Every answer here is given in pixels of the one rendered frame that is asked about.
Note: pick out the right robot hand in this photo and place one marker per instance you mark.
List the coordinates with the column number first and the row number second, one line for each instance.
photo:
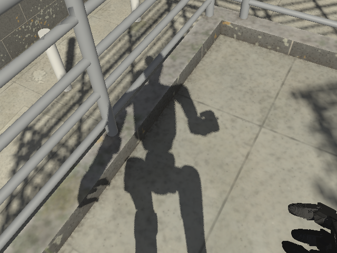
column 322, row 215

